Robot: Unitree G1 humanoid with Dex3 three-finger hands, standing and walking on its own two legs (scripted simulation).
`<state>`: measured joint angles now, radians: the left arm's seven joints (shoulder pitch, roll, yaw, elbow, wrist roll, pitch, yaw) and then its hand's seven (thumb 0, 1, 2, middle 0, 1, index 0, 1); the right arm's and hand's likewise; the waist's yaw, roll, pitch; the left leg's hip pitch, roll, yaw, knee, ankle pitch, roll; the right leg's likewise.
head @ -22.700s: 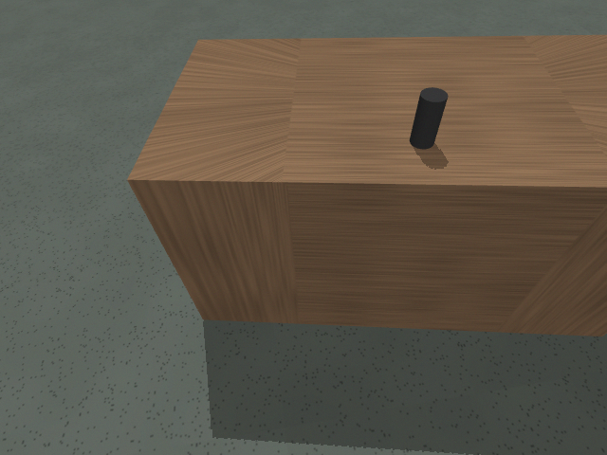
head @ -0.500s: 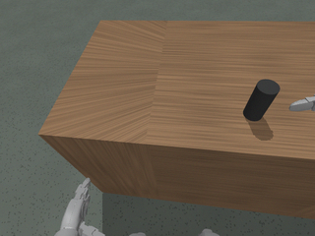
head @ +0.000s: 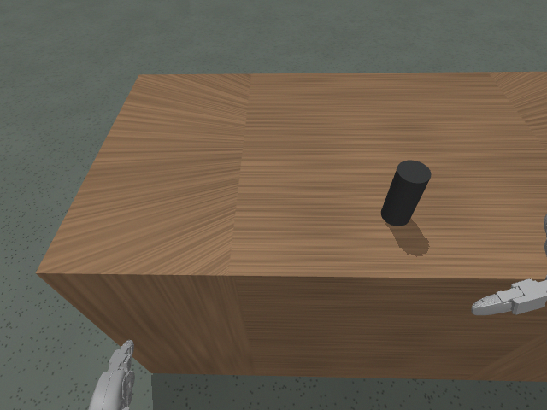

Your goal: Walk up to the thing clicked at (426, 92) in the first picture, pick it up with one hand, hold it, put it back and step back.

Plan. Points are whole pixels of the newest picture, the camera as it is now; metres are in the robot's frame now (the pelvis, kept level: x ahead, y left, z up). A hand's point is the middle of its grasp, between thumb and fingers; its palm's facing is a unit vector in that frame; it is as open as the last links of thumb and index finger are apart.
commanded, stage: sink last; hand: right
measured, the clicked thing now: (403, 194) +0.47 -0.22 +0.01
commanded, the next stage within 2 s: home in 0.62 s
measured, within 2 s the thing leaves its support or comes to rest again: neither
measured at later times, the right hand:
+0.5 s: hand (514, 372) +0.15 -0.23 +0.08, palm faces +0.37 +0.85 -0.37, open 17.4 cm
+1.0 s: hand (521, 372) +0.16 -0.25 +0.06, palm faces +0.39 +0.85 -0.35, open 17.5 cm
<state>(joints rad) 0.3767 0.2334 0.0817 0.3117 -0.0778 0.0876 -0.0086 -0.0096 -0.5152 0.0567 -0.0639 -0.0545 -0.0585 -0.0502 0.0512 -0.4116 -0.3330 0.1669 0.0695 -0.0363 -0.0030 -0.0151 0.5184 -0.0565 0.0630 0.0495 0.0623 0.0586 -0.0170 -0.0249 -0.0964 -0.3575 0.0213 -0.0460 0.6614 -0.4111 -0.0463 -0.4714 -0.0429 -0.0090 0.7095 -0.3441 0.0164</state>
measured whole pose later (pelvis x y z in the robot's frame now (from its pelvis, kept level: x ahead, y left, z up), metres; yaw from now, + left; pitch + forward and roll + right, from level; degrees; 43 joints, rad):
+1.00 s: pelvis -0.02 +0.02 -0.01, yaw -2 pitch +3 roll +0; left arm 0.39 0.17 0.03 0.29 -0.03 -0.07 0.06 -0.01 -0.04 0.43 -0.12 -0.17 -0.12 -0.17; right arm 0.48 -0.27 -0.30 -0.14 0.07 -0.18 -0.03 -0.01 0.56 -0.05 0.05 0.05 0.06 0.06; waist -0.06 -0.02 -0.05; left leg -0.40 0.03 -0.02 0.79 -0.46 -0.03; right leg -0.49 -0.03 0.02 0.77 -0.34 0.04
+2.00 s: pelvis -0.02 +0.02 -0.03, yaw -1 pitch +8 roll +1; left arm 0.26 0.21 0.00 0.50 -0.02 -0.08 0.14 0.01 0.90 0.90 -0.21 -0.30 -0.20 -0.30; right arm 0.46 -0.18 0.00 0.02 0.02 0.19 -0.14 -0.01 0.55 -0.05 0.05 0.05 0.06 0.05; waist 0.01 -0.03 -0.09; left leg -0.54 0.00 -0.01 0.92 -0.52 -0.02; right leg -0.66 -0.06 0.04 0.94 -0.42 0.04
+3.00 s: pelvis -0.02 +0.02 -0.03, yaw -1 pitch +8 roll +2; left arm 0.26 0.21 -0.01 0.51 -0.01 -0.09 0.17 0.01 0.89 0.90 -0.21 -0.31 -0.20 -0.31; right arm 0.45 -0.19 0.01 0.00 0.02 0.26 -0.15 -0.01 0.52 -0.07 0.06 0.05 0.06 0.06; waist 0.01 -0.03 -0.09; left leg -0.54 0.00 0.00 0.92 -0.52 -0.02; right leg -0.66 -0.06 0.05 0.95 -0.42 0.04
